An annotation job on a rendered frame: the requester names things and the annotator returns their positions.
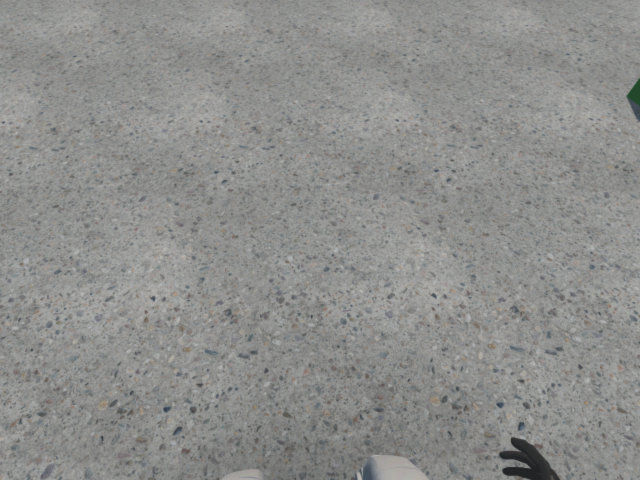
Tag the right robot thigh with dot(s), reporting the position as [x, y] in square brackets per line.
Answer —
[389, 467]

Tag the robot right hand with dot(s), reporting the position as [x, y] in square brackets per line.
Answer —
[540, 468]

